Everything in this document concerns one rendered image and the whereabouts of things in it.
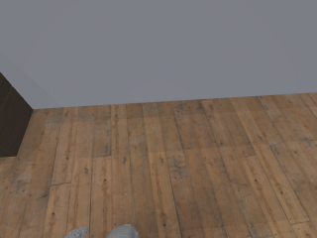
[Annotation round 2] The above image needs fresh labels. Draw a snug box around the robot left hand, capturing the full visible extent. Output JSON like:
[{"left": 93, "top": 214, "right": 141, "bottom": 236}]
[{"left": 64, "top": 227, "right": 88, "bottom": 238}]

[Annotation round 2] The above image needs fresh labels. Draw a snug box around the left robot thigh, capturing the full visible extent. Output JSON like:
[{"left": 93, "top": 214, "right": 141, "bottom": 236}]
[{"left": 106, "top": 225, "right": 139, "bottom": 238}]

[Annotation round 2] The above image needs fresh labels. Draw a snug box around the cupboard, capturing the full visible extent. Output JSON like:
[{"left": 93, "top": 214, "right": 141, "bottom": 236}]
[{"left": 0, "top": 72, "right": 34, "bottom": 158}]

